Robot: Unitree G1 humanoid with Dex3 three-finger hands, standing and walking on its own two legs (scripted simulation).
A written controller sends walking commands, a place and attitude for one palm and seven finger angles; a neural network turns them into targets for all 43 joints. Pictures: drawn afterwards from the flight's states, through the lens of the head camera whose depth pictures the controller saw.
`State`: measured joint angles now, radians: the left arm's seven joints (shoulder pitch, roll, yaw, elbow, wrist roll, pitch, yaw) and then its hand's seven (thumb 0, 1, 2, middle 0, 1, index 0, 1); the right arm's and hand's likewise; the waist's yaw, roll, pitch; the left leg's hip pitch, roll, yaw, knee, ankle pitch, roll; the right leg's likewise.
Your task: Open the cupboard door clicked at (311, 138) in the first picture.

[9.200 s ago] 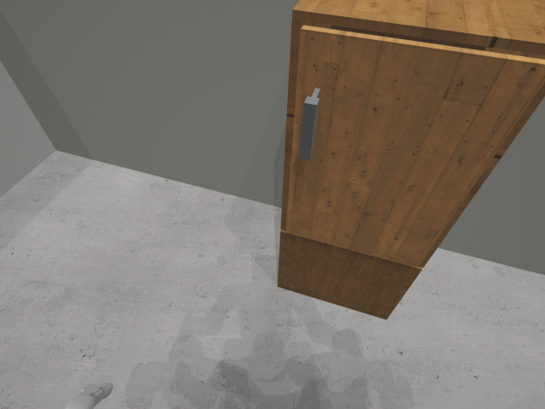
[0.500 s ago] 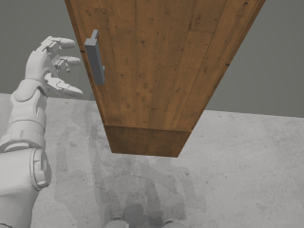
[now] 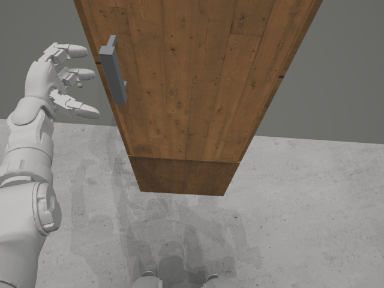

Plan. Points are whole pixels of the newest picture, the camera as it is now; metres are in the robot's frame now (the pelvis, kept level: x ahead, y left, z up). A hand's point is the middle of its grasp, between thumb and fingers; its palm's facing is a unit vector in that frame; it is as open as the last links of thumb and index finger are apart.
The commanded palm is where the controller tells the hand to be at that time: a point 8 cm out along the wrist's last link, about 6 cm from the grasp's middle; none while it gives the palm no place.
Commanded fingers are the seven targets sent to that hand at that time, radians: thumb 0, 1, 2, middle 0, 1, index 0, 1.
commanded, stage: slide the fingers in behind the handle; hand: left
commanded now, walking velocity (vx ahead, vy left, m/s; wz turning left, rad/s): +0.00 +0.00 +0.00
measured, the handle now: (117, 71) +0.54 +0.13 +0.12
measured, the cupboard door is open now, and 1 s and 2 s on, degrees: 0 0 0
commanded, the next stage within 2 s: close the thumb around the handle in 1.56 s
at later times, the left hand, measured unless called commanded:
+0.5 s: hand (95, 90) +0.48 +0.16 +0.12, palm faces -0.10 -0.99 +0.00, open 14.0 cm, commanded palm +0.47 +0.21 +0.12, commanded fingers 0.00 -0.50 0.30 -0.30 -1.20 -0.30 -1.20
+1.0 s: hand (119, 92) +0.48 +0.12 +0.12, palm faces -0.13 -0.99 +0.00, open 14.0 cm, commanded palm +0.46 +0.17 +0.12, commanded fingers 0.00 -0.50 0.30 -0.30 -1.20 -0.30 -1.20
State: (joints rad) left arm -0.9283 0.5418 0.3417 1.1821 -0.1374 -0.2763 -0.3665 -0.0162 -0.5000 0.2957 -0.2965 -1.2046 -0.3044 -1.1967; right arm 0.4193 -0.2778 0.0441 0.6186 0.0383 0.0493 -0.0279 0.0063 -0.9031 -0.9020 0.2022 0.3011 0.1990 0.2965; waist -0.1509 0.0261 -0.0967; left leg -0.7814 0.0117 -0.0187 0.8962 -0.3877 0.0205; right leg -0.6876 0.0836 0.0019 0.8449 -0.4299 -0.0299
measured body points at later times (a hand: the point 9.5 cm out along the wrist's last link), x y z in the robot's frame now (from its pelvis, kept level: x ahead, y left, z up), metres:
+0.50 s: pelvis +0.00 +0.00 +0.00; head +0.07 +0.01 +0.44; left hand +0.48 +0.22 +0.13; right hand +0.03 -0.26 -0.11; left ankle +0.02 +0.10 -0.69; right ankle -0.02 -0.11 -0.69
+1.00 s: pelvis +0.00 +0.00 +0.00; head +0.07 +0.01 +0.45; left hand +0.48 +0.17 +0.12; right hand +0.02 -0.26 -0.12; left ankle +0.02 +0.10 -0.69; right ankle -0.02 -0.11 -0.69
